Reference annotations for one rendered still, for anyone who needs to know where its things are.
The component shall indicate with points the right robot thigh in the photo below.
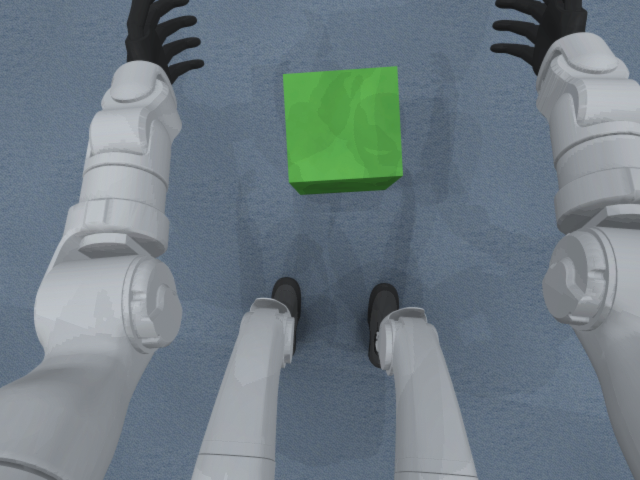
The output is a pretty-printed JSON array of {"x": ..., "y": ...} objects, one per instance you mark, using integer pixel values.
[{"x": 431, "y": 440}]

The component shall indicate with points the carton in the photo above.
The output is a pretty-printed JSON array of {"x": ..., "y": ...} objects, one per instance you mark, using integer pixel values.
[{"x": 343, "y": 130}]

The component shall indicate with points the left robot hand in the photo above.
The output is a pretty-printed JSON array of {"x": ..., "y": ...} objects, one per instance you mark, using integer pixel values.
[{"x": 145, "y": 37}]

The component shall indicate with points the left robot upper arm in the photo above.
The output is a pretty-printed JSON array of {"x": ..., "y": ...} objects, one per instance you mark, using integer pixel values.
[{"x": 99, "y": 321}]

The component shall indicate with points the right robot hand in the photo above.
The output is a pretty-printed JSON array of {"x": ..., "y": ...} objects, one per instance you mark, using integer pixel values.
[{"x": 557, "y": 18}]

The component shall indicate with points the left robot forearm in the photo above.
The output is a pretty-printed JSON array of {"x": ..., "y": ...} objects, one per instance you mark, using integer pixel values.
[{"x": 121, "y": 209}]

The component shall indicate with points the right robot forearm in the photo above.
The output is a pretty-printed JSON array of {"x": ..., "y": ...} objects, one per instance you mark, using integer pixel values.
[{"x": 593, "y": 111}]

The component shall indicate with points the right robot upper arm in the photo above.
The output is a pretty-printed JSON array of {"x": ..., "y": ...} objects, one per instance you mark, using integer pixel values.
[{"x": 593, "y": 284}]

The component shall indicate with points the robot left foot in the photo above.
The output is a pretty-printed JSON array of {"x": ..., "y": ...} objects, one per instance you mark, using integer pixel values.
[{"x": 287, "y": 291}]

